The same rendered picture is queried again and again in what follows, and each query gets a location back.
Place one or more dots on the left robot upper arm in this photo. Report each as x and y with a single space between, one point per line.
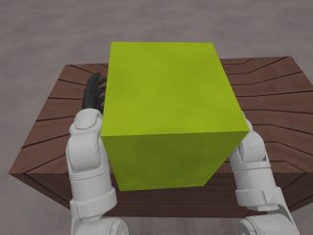
103 226

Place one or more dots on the right robot upper arm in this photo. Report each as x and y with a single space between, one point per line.
266 224

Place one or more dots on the robot left hand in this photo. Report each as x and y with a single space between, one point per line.
91 99

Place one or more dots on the robot left forearm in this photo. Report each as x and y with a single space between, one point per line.
88 169

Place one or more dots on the robot right forearm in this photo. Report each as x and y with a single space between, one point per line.
256 187

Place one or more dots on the pedestal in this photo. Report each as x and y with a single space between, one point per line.
273 93

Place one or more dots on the carton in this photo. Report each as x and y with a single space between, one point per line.
171 117

